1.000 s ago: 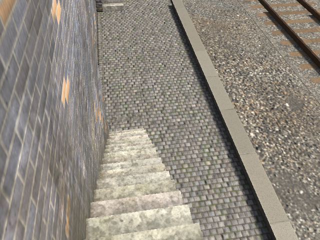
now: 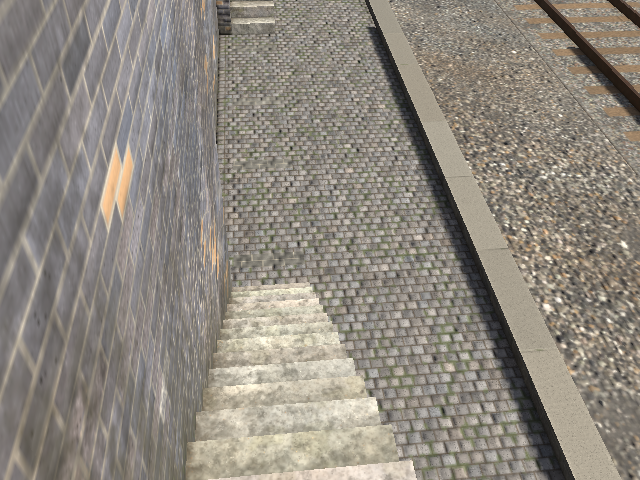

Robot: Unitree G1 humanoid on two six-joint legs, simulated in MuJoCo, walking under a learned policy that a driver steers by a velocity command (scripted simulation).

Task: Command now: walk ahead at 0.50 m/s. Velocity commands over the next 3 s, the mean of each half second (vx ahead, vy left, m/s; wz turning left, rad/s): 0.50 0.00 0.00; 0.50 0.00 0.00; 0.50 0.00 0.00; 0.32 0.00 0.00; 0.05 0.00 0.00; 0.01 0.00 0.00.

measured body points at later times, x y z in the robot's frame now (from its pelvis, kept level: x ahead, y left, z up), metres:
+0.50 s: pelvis +0.22 +0.08 -0.18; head +0.23 +0.08 +0.27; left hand +0.40 +0.28 -0.31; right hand +0.11 -0.14 -0.32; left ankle +0.05 +0.12 -0.73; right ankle +0.33 -0.01 -0.92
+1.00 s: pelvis +0.43 +0.18 -0.43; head +0.43 +0.20 +0.02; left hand +0.36 +0.37 -0.59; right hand +0.51 -0.07 -0.55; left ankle +0.48 +0.29 -1.16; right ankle +0.36 +0.01 -0.90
